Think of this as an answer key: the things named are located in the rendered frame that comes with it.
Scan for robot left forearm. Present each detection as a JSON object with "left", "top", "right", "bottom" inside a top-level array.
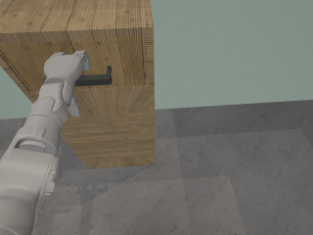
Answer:
[{"left": 0, "top": 74, "right": 74, "bottom": 172}]

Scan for drawer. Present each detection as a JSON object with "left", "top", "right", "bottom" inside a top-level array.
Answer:
[{"left": 0, "top": 37, "right": 148, "bottom": 92}]

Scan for left robot hand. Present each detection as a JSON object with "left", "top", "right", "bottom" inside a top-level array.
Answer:
[{"left": 43, "top": 50, "right": 91, "bottom": 118}]

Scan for cabinet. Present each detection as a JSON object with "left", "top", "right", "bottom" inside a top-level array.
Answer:
[{"left": 0, "top": 0, "right": 156, "bottom": 169}]

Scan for handle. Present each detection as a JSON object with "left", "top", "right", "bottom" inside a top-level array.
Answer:
[{"left": 42, "top": 66, "right": 112, "bottom": 87}]

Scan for left robot upper arm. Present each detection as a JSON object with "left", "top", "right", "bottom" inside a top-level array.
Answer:
[{"left": 0, "top": 148, "right": 59, "bottom": 235}]

